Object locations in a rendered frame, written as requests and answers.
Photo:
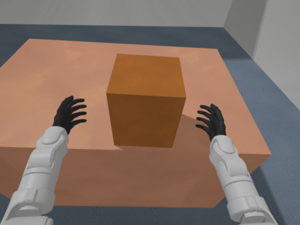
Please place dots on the robot left forearm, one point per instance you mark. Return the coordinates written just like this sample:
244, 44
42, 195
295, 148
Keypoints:
35, 195

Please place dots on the robot left hand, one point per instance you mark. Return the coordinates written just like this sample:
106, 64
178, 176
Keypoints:
64, 115

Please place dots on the pedestal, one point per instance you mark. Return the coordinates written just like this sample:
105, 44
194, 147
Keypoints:
95, 172

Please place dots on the carton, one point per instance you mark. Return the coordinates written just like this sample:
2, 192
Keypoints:
146, 97

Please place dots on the robot right hand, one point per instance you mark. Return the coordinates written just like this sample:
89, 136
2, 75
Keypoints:
216, 124

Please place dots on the robot right forearm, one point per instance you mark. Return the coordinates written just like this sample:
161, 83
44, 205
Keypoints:
244, 203

